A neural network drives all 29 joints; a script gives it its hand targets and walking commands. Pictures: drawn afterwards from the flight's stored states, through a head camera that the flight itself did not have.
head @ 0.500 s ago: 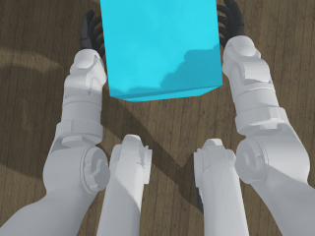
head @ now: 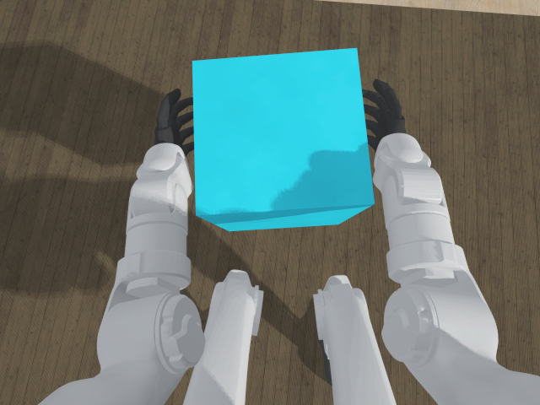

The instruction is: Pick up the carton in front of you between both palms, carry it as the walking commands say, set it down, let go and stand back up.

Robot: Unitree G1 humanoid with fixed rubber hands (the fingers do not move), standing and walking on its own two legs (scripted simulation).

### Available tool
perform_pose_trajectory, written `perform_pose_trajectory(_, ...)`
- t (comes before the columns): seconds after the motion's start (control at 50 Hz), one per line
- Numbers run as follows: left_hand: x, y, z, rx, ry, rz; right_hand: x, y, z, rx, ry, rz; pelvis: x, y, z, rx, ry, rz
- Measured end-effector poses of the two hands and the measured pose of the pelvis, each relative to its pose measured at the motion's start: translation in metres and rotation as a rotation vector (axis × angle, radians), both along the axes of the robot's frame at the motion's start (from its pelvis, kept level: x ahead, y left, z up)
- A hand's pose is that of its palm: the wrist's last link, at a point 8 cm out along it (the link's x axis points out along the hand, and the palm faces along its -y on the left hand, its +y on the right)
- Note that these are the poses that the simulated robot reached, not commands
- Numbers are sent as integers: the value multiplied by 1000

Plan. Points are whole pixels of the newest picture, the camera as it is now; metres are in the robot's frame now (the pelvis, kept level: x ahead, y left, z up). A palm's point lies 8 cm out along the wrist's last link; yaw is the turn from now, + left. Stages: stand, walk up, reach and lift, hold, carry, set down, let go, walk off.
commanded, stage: reach and lift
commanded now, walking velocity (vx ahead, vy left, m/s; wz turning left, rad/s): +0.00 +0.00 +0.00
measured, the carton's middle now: (279, 158) +0.48 +0.02 -0.12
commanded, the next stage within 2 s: none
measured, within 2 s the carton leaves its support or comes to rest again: neither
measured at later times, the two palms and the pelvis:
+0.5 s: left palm (120, 123) +0.43 +0.16 +0.11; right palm (464, 118) +0.44 -0.13 +0.11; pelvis +0.05 +0.00 +0.14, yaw +0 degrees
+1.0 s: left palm out of the picture +0.39 +0.16 +0.25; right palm out of the picture +0.39 -0.14 +0.25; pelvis +0.10 +0.00 +0.25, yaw +0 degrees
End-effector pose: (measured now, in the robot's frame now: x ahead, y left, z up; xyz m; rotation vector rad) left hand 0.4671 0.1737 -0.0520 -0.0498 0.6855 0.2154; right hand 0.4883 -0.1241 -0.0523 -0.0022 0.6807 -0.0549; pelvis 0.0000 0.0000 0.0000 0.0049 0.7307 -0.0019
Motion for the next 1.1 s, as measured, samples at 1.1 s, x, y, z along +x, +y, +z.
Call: perform_pose_trajectory(1.1, -84, -20, 324, 29, -18, -94, -106, -21, 324, -31, -20, -58, 95, 4, 251, -3, -738, 3)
